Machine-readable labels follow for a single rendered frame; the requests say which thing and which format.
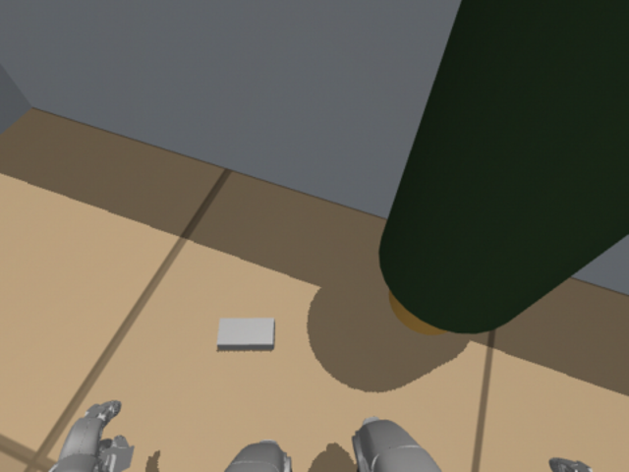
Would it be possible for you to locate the carton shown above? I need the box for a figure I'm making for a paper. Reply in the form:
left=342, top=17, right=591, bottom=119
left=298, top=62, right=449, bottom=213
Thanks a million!
left=216, top=318, right=275, bottom=350

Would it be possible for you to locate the left robot arm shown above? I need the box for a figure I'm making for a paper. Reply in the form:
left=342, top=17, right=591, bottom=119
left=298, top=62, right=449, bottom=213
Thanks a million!
left=48, top=453, right=99, bottom=472

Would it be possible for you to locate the left robot hand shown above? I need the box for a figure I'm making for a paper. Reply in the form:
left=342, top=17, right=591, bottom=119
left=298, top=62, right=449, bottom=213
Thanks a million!
left=58, top=400, right=135, bottom=472

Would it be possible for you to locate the potted plant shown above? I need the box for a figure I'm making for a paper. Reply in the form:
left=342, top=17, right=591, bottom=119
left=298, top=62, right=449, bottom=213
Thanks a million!
left=378, top=0, right=629, bottom=335

